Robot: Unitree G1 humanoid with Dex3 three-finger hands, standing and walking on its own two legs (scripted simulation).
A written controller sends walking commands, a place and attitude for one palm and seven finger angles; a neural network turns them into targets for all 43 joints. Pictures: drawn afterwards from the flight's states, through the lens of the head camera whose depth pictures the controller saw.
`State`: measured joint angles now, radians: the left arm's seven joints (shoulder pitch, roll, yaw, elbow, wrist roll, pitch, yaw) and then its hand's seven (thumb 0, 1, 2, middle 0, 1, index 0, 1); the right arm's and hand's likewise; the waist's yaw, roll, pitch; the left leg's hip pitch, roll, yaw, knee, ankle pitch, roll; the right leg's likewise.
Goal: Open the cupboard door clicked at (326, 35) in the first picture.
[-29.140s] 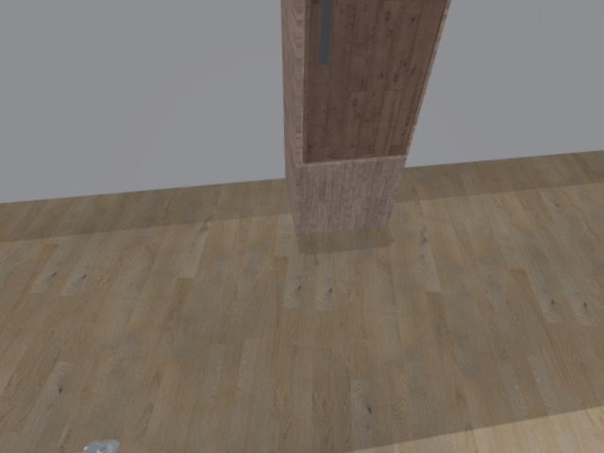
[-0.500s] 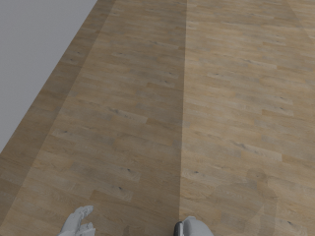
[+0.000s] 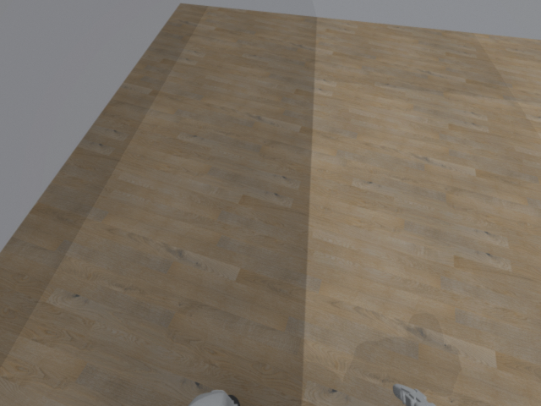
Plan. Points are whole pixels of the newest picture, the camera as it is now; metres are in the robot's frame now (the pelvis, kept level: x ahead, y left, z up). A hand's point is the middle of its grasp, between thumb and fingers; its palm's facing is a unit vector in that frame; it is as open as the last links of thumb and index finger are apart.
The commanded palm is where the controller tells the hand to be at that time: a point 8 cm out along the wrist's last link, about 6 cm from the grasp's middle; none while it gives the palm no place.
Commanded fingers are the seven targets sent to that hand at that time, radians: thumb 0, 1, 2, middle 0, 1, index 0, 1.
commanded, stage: turn to face it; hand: left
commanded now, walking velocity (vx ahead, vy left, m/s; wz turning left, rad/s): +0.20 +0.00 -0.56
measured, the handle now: out of the picture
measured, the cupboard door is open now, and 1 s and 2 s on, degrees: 40 40 40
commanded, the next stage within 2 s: none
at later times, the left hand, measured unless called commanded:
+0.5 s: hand (183, 337) +0.24 +0.18 -0.14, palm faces +0.19 -0.95 -0.24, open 7.3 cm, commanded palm none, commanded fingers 0.00 0.90 0.90 -0.20 -0.30 -0.20 -0.30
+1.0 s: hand (147, 375) +0.18 +0.22 -0.15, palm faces +0.49 -0.82 -0.28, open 7.4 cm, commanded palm none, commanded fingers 0.00 0.90 0.90 -0.20 -0.30 -0.20 -0.30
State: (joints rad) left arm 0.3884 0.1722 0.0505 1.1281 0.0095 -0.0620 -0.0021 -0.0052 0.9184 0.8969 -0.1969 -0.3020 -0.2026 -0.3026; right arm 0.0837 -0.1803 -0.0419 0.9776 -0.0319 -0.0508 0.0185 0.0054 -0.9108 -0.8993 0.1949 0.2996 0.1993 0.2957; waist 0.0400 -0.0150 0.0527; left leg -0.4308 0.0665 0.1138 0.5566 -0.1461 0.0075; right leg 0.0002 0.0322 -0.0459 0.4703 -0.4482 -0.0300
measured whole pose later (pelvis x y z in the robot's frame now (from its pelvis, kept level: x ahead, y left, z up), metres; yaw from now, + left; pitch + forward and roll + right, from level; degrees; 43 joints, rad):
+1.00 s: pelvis +0.21 -0.01 +0.01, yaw +28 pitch +2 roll +0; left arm 0.17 0.26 0.08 0.91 0.02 0.05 0.01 0.00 0.91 0.90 -0.19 -0.30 -0.20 -0.30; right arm 0.14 -0.24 -0.06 0.89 -0.03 0.04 0.01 0.00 -0.91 -0.90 0.20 0.30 0.20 0.30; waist 0.01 0.01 0.08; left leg -0.35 0.01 -0.01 0.53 -0.21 0.01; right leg -0.46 -0.07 -0.02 0.91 -0.41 0.08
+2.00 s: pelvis +0.28 -0.05 +0.02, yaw +67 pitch +1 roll +2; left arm 0.19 0.18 0.03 0.89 0.02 0.01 0.02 0.00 0.90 0.90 -0.20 -0.30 -0.20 -0.30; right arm 0.16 -0.25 -0.09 0.94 -0.02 0.09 0.03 0.01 -0.91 -0.90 0.20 0.30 0.20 0.30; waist -0.03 0.02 0.11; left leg -0.51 0.00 0.01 1.13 -0.44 -0.07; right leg -0.23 -0.10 -0.14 0.52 -0.31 -0.01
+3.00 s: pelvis +0.29 +0.00 +0.00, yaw +105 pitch +1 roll +1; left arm 0.27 0.23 0.06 0.92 0.02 0.01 0.01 0.00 0.91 0.90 -0.20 -0.30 -0.21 -0.30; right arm 0.09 -0.24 -0.06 0.91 -0.02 0.06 0.03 0.01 -0.91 -0.90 0.19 0.30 0.20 0.30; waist 0.01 -0.04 0.11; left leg -0.31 0.00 0.10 0.60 -0.27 0.01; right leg -0.24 -0.18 -0.27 0.68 -0.42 0.04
